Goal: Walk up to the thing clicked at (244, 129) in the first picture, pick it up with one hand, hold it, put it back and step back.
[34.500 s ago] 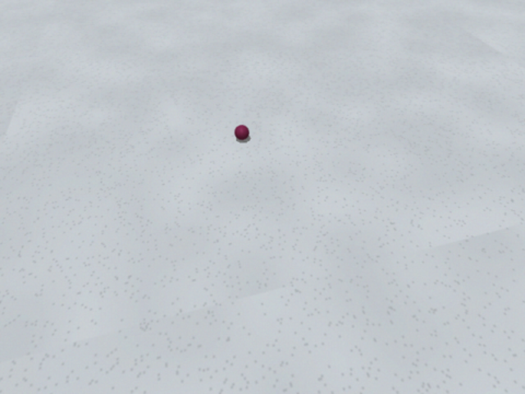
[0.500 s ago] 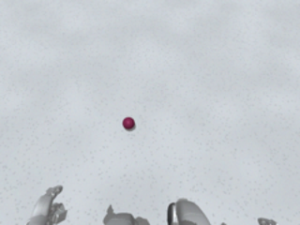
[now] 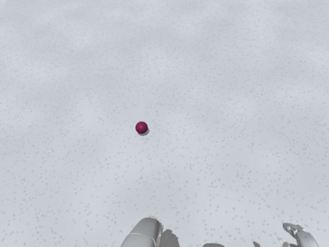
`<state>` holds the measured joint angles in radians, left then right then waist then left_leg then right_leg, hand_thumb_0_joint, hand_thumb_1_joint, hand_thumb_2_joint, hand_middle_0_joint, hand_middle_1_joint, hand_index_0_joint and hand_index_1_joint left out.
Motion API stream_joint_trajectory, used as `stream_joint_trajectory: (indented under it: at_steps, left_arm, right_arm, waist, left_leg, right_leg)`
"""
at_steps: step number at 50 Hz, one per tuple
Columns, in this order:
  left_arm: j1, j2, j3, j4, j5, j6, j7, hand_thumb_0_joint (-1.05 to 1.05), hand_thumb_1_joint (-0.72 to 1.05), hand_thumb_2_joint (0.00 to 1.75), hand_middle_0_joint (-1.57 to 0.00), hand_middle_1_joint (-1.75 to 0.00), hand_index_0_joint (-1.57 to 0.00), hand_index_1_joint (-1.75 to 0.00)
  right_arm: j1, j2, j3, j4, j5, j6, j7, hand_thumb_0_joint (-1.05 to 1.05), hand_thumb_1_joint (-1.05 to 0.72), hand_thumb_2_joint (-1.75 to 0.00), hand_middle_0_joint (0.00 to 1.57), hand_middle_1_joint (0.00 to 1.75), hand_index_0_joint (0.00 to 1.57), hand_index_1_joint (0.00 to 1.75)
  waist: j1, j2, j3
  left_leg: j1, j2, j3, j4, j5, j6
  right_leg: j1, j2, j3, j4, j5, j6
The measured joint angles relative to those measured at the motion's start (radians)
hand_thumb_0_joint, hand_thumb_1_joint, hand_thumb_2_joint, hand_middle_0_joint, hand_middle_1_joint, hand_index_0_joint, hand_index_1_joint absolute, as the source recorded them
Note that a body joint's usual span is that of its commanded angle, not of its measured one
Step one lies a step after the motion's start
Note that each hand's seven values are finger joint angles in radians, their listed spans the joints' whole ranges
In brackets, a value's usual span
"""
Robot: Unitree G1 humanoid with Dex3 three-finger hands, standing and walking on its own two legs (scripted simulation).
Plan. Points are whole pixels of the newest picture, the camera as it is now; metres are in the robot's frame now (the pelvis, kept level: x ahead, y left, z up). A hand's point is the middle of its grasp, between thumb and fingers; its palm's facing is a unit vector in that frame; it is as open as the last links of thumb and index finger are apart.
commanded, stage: step back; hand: left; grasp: from above
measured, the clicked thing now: (141, 127) +0.88 +0.29 -0.72
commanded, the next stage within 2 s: stand in 1.68 s
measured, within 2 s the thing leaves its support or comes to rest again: neither
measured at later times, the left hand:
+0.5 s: hand out of the picture -0.08 +0.27 -0.15, palm faces +0.06 -0.92 -0.38, open 7.4 cm
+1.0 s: hand out of the picture -0.22 +0.27 -0.14, palm faces +0.10 -0.90 -0.42, open 7.4 cm
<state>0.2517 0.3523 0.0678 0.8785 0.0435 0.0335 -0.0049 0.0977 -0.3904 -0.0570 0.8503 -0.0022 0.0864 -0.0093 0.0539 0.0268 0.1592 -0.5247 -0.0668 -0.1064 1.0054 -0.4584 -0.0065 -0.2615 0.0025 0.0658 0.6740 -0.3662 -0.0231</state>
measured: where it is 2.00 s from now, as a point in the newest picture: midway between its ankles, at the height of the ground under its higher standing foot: outside the picture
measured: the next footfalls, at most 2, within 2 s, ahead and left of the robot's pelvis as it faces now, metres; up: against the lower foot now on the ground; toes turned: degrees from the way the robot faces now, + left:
left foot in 0.24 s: -0.07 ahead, +0.12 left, +0.00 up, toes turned +4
right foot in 0.58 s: -0.21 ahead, -0.14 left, +0.00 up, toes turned +3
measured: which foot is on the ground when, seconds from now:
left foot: up 0.00-0.22, down 0.24-0.62, up 0.64-0.90, down 0.92-1.00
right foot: down 0.00-0.28, up 0.30-0.56, down 0.58-0.96, up 0.98-1.00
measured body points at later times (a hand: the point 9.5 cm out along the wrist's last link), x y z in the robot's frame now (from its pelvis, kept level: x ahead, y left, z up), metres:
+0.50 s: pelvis -0.17 -0.01 +0.00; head -0.11 +0.01 +0.45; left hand -0.09 +0.32 -0.12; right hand -0.03 -0.31 -0.10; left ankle -0.11 +0.12 -0.72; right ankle -0.22 -0.15 -0.66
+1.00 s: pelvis -0.24 -0.01 +0.00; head -0.22 -0.02 +0.45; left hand -0.22 +0.32 -0.11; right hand -0.16 -0.31 -0.13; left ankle -0.25 +0.11 -0.73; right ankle -0.25 -0.13 -0.71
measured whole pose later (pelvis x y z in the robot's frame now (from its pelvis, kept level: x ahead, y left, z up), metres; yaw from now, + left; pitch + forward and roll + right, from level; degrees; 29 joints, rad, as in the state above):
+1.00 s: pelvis -0.24 -0.01 +0.00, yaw +5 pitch -3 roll +2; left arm 0.23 0.40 0.07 0.94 0.03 0.00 0.00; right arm 0.23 -0.35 -0.06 0.98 -0.04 0.00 0.03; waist 0.03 -0.03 0.09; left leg -0.21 -0.04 0.00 0.56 -0.30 0.01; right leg -0.29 -0.05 0.00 0.79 -0.47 -0.02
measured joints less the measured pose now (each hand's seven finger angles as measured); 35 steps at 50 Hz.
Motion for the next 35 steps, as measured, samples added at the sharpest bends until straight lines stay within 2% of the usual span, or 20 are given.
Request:
stream_joint_trajectory:
  at_steps: [2, 5, 9, 11, 12, 13, 14, 15, 17, 18, 20, 22, 25, 27, 29, 30, 31, 32, 33, 35]
  left_arm:
    - [-0.001, -0.005, 0.002, -0.001, 0.000, 0.004, 0.005, 0.01, 0.91, 0.90, -0.20, -0.30, -0.20, -0.30]
    - [-0.028, -0.002, 0.008, -0.025, 0.004, 0.005, 0.012, 0.01, 0.90, 0.90, -0.20, -0.30, -0.21, -0.30]
    - [-0.093, 0.012, 0.011, -0.082, 0.004, -0.004, 0.027, 0.01, 0.90, 0.90, -0.20, -0.30, -0.21, -0.30]
    - [-0.128, 0.024, 0.009, -0.106, -0.003, -0.002, 0.030, 0.01, 0.90, 0.90, -0.20, -0.30, -0.20, -0.30]
    - [-0.145, 0.032, 0.007, -0.114, -0.007, 0.001, 0.030, 0.01, 0.90, 0.90, -0.20, -0.30, -0.20, -0.30]
    - [-0.164, 0.045, 0.008, -0.115, -0.011, 0.007, 0.030, 0.00, 0.90, 0.90, -0.20, -0.30, -0.20, -0.30]
    - [-0.174, 0.054, 0.010, -0.112, -0.015, 0.014, 0.031, 0.00, 0.90, 0.90, -0.20, -0.30, -0.20, -0.30]
    - [-0.174, 0.054, 0.010, -0.104, -0.021, 0.020, 0.033, 0.00, 0.91, 0.90, -0.20, -0.30, -0.20, -0.30]
    - [-0.169, 0.041, 0.005, -0.080, -0.024, 0.032, 0.035, 0.00, 0.91, 0.90, -0.20, -0.30, -0.20, -0.30]
    - [-0.165, 0.036, 0.003, -0.069, -0.026, 0.037, 0.032, 0.00, 0.91, 0.90, -0.20, -0.30, -0.20, -0.30]
    - [-0.147, 0.037, 0.002, -0.059, -0.034, 0.037, 0.026, 0.01, 0.91, 0.90, -0.20, -0.30, -0.20, -0.30]
    - [-0.127, 0.040, 0.004, -0.052, -0.036, 0.031, 0.021, 0.01, 0.91, 0.90, -0.20, -0.30, -0.20, -0.30]
    - [-0.102, 0.044, 0.004, -0.034, -0.032, 0.015, 0.018, 0.00, 0.91, 0.90, -0.20, -0.30, -0.20, -0.30]
    - [-0.081, 0.045, 0.000, -0.015, -0.029, 0.000, 0.017, 0.00, 0.91, 0.90, -0.20, -0.30, -0.20, -0.30]
    - [-0.056, 0.043, -0.002, 0.012, -0.025, -0.019, 0.017, 0.00, 0.91, 0.90, -0.20, -0.30, -0.20, -0.30]
    - [-0.057, 0.025, 0.000, 0.038, -0.018, -0.026, 0.018, 0.01, 0.91, 0.90, -0.20, -0.30, -0.20, -0.30]
    - [-0.054, 0.006, -0.003, 0.058, -0.011, -0.030, 0.017, 0.01, 0.91, 0.90, -0.20, -0.30, -0.20, -0.30]
    - [-0.038, -0.004, -0.007, 0.068, -0.003, -0.032, 0.013, 0.01, 0.91, 0.90, -0.20, -0.30, -0.20, -0.30]
    - [-0.019, -0.005, -0.010, 0.073, 0.003, -0.032, 0.009, 0.01, 0.91, 0.90, -0.20, -0.30, -0.20, -0.30]
    - [0.015, -0.002, -0.008, 0.083, 0.008, -0.032, 0.008, 0.01, 0.91, 0.90, -0.20, -0.30, -0.20, -0.30]
  right_arm:
    - [0.031, -0.006, 0.002, 0.007, 0.006, -0.008, -0.001, 0.01, -0.90, -0.89, 0.20, 0.30, 0.20, 0.30]
    - [0.073, -0.017, 0.004, 0.016, 0.006, -0.017, -0.010, 0.01, -0.90, -0.89, 0.20, 0.30, 0.20, 0.30]
    - [0.103, -0.017, 0.008, 0.032, -0.003, -0.022, -0.016, 0.01, -0.90, -0.89, 0.20, 0.30, 0.20, 0.30]
    - [0.108, -0.009, 0.009, 0.037, -0.009, -0.026, -0.013, 0.01, -0.90, -0.89, 0.20, 0.30, 0.20, 0.30]
    - [0.108, -0.003, 0.009, 0.040, -0.012, -0.029, -0.010, 0.01, -0.90, -0.89, 0.20, 0.30, 0.20, 0.30]
    - [0.095, 0.016, 0.007, 0.048, -0.016, -0.030, -0.009, 0.01, -0.90, -0.89, 0.20, 0.30, 0.20, 0.30]
    - [0.087, 0.033, 0.010, 0.050, -0.021, -0.029, -0.005, 0.01, -0.91, -0.89, 0.20, 0.30, 0.20, 0.30]
    - [0.085, 0.040, 0.015, 0.046, -0.025, -0.028, 0.003, 0.01, -0.90, -0.89, 0.20, 0.30, 0.20, 0.30]
    - [0.085, 0.039, 0.023, 0.037, -0.030, -0.030, 0.014, 0.01, -0.90, -0.89, 0.20, 0.30, 0.20, 0.30]
    - [0.084, 0.039, 0.025, 0.034, -0.033, -0.031, 0.014, 0.01, -0.90, -0.89, 0.20, 0.30, 0.21, 0.30]
    - [0.078, 0.042, 0.029, 0.026, -0.039, -0.028, 0.010, 0.01, -0.90, -0.89, 0.21, 0.30, 0.21, 0.30]
    - [0.062, 0.041, 0.028, 0.015, -0.038, -0.028, 0.009, 0.01, -0.90, -0.89, 0.21, 0.30, 0.21, 0.30]
    - [0.030, 0.032, 0.022, -0.011, -0.037, -0.032, 0.012, 0.01, -0.90, -0.89, 0.21, 0.30, 0.21, 0.30]
    - [0.005, 0.023, 0.018, -0.026, -0.036, -0.036, 0.016, 0.01, -0.90, -0.89, 0.21, 0.30, 0.21, 0.30]
    - [-0.019, 0.012, 0.016, -0.035, -0.034, -0.032, 0.021, 0.01, -0.90, -0.89, 0.21, 0.30, 0.21, 0.30]
    - [-0.032, -0.002, 0.011, -0.030, -0.031, -0.029, 0.021, 0.01, -0.90, -0.89, 0.20, 0.30, 0.21, 0.30]
    - [-0.032, -0.013, 0.004, -0.022, -0.028, -0.025, 0.018, 0.00, -0.90, -0.89, 0.20, 0.30, 0.21, 0.30]
    - [-0.018, -0.014, 0.001, -0.012, -0.026, -0.020, 0.014, 0.00, -0.90, -0.89, 0.20, 0.30, 0.21, 0.30]
    - [0.001, -0.008, 0.000, 0.002, -0.025, -0.015, 0.011, 0.00, -0.90, -0.89, 0.20, 0.30, 0.20, 0.30]
    - [0.032, 0.002, 0.004, 0.033, -0.019, -0.008, 0.016, 0.01, -0.90, -0.89, 0.20, 0.30, 0.20, 0.30]
  waist:
    - [-0.013, -0.006, -0.019]
    - [-0.030, 0.003, -0.028]
    - [-0.050, 0.010, 0.002]
    - [-0.057, 0.001, 0.020]
    - [-0.060, -0.009, 0.029]
    - [-0.054, -0.048, 0.051]
    - [-0.043, -0.086, 0.065]
    - [-0.040, -0.096, 0.063]
    - [-0.063, -0.065, 0.047]
    - [-0.071, -0.051, 0.038]
    - [-0.066, -0.049, 0.012]
    - [-0.055, -0.051, -0.005]
    - [-0.044, -0.052, -0.008]
    - [-0.035, -0.049, -0.007]
    - [-0.026, -0.041, -0.011]
    - [-0.032, 0.002, 0.003]
    - [-0.044, 0.045, 0.010]
    - [-0.045, 0.060, -0.005]
    - [-0.031, 0.051, -0.030]
    - [0.001, 0.018, -0.066]
  left_leg:
    - [0.000, -0.045, -0.037, 0.108, 0.005, 0.003]
    - [0.048, -0.051, -0.050, 0.137, 0.004, -0.009]
    - [0.169, 0.005, 0.003, -0.080, -0.043, -0.020]
    - [0.231, 0.030, 0.043, -0.229, -0.015, -0.012]
    - [0.263, 0.033, 0.060, -0.312, 0.043, -0.003]
    - [0.275, 0.012, 0.079, -0.338, 0.081, 0.009]
    - [0.280, -0.005, 0.100, -0.348, 0.098, 0.017]
    - [0.272, -0.003, 0.109, -0.343, 0.105, 0.023]
    - [0.246, 0.032, 0.084, -0.331, 0.119, 0.030]
    - [0.239, 0.048, 0.071, -0.341, 0.134, 0.032]
    - [0.225, 0.069, 0.073, -0.379, 0.173, 0.029]
    - [0.205, 0.083, 0.082, -0.405, 0.207, 0.024]
    - [0.169, 0.093, 0.096, -0.417, 0.245, 0.022]
    - [0.142, 0.100, 0.115, -0.404, 0.258, 0.018]
    - [0.108, 0.114, 0.136, -0.365, 0.256, 0.007]
    - [0.098, 0.138, 0.117, -0.336, 0.251, 0.006]
    - [0.091, 0.151, 0.081, -0.310, 0.225, 0.019]
    - [0.082, 0.132, 0.047, -0.286, 0.154, 0.020]
    - [0.073, 0.100, 0.027, -0.247, 0.081, 0.013]
    - [0.070, 0.046, 0.007, -0.138, 0.029, 0.003]
  right_leg:
    - [-0.012, -0.020, -0.002, -0.037, 0.038, 0.007]
    - [-0.049, -0.026, -0.021, -0.057, 0.077, 0.009]
    - [-0.101, -0.030, -0.069, -0.031, 0.103, 0.011]
    - [-0.134, -0.039, -0.091, 0.006, 0.106, 0.016]
    - [-0.154, -0.046, -0.097, 0.031, 0.104, 0.020]
    - [-0.165, -0.067, -0.080, 0.055, 0.106, 0.025]
    - [-0.175, -0.079, -0.054, 0.067, 0.115, 0.018]
    - [-0.189, -0.063, -0.031, 0.100, 0.040, 0.012]
    - [-0.216, 0.014, -0.003, 0.258, -0.130, 0.010]
    - [-0.223, 0.047, 0.009, 0.341, -0.162, 0.008]
    - [-0.230, 0.089, 0.044, 0.477, -0.159, 0.004]
    - [-0.205, 0.097, 0.053, 0.525, -0.143, 0.010]
    - [-0.105, 0.065, 0.032, 0.393, -0.143, 0.031]
    - [-0.023, 0.033, 0.006, 0.211, -0.144, 0.035]
    - [0.067, 0.013, -0.021, -0.012, -0.088, 0.027]
    - [0.091, 0.038, -0.041, -0.052, -0.060, 0.016]
    - [0.106, 0.063, -0.064, -0.066, -0.042, 0.007]
    - [0.104, 0.067, -0.072, -0.064, -0.035, 0.001]
    - [0.090, 0.056, -0.062, -0.052, -0.035, -0.006]
    - [0.074, 0.027, -0.026, -0.046, -0.028, -0.015]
